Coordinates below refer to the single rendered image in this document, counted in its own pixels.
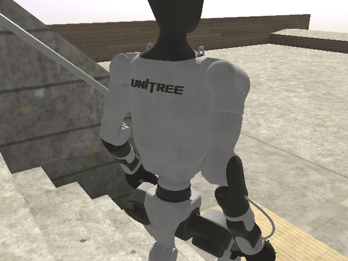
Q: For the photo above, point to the stairs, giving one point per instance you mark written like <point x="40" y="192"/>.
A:
<point x="39" y="222"/>

